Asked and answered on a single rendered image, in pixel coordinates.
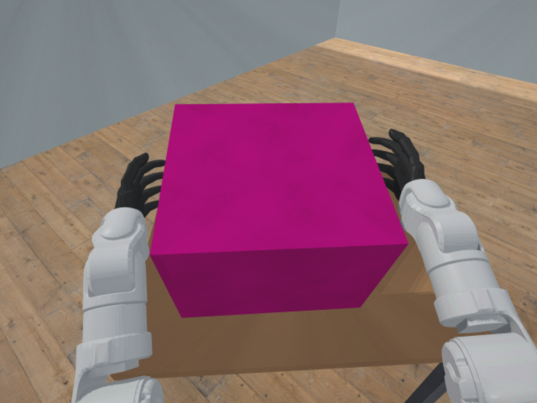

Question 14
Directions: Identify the left robot hand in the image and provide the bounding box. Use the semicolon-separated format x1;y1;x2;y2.
114;153;165;218

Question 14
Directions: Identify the robot left upper arm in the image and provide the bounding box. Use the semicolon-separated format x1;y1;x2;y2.
76;376;164;403

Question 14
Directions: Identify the robot right upper arm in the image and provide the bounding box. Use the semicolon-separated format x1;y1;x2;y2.
441;332;537;403

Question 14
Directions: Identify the carton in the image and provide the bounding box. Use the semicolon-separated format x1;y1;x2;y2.
150;102;409;318

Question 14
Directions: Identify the table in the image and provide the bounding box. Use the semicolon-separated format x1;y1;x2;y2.
110;165;492;403

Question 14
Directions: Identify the robot left forearm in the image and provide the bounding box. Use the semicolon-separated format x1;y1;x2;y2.
71;207;152;403

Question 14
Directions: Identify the right robot hand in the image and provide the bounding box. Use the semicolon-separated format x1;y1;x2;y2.
368;128;425;201

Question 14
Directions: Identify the robot right forearm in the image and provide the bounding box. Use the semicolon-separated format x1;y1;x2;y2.
399;179;537;354

